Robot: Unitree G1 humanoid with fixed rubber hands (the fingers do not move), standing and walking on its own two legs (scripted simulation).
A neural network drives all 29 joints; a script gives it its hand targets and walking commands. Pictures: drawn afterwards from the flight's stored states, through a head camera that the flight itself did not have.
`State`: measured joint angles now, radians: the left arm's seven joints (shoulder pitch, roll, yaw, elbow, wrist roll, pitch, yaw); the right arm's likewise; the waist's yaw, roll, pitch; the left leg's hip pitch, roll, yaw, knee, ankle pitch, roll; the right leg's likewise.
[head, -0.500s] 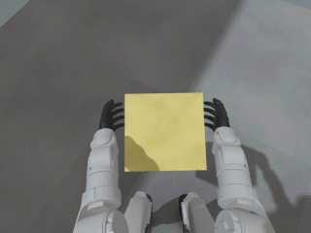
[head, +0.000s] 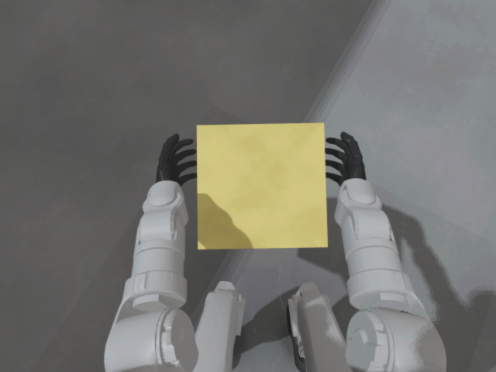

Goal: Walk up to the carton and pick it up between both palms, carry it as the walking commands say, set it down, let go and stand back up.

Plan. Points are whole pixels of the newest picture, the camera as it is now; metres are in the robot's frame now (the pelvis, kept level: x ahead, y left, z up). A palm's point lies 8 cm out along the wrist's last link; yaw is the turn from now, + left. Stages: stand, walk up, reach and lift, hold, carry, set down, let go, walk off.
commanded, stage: set down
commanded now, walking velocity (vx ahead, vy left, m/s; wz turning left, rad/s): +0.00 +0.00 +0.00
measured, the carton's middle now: (259, 187) +0.44 +0.02 -0.16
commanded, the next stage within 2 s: none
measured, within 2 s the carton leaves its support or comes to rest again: neither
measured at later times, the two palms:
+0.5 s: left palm (183, 185) +0.44 +0.17 -0.16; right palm (335, 181) +0.45 -0.13 -0.16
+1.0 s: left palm (193, 185) +0.47 +0.17 -0.25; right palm (323, 185) +0.47 -0.13 -0.25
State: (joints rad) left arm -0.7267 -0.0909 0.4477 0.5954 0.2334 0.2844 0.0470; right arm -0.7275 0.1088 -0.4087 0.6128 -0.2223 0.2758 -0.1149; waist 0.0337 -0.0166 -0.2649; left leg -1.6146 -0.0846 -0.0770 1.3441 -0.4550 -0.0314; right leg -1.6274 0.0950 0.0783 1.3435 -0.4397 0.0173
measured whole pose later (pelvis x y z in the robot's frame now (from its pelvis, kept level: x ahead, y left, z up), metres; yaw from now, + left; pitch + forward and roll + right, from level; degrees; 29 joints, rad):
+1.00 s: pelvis -0.04 +0.01 -0.14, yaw -1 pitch +47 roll -1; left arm -1.14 0.06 0.43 0.73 0.18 0.30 0.10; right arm -1.14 -0.03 -0.42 0.76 -0.16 0.28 -0.16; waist 0.03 -0.02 -0.08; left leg -2.15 -0.13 -0.08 1.85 -0.53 -0.06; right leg -2.15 0.15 0.07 1.83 -0.51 0.06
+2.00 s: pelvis -0.03 +0.00 -0.23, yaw +0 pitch +39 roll -1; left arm -1.38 0.24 0.27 0.95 0.01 0.20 0.10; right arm -1.40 -0.21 -0.25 0.99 0.03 0.18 -0.16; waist 0.02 -0.02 0.33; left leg -2.22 -0.10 -0.03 2.21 -0.65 -0.03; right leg -2.22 0.12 0.02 2.20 -0.64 0.05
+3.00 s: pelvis -0.02 +0.00 -0.25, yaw +0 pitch +35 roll -1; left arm -1.46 0.27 0.32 1.01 0.03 0.16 0.00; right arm -1.47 -0.24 -0.31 1.03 0.01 0.15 -0.05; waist 0.01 -0.02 0.43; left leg -2.22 -0.06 0.00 2.29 -0.68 -0.01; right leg -2.21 0.08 0.00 2.28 -0.68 0.02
